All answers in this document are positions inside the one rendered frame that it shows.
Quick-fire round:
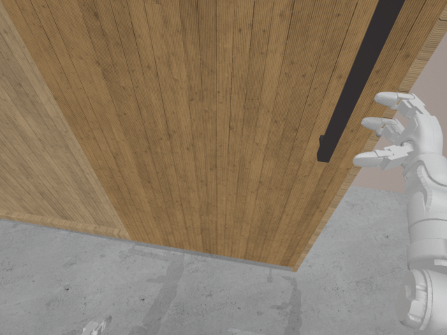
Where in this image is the right robot forearm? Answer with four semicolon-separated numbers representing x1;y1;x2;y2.
402;154;447;275

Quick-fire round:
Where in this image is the handle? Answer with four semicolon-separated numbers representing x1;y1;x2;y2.
317;0;405;163

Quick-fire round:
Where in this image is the wardrobe door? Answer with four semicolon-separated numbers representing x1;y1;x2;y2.
1;0;447;267
0;0;126;230

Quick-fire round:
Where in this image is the right robot hand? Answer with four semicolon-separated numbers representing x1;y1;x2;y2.
353;92;443;170

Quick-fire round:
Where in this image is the right robot upper arm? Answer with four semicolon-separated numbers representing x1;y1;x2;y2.
395;268;447;335

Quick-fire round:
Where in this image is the left robot hand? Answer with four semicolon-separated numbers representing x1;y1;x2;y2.
81;315;112;335

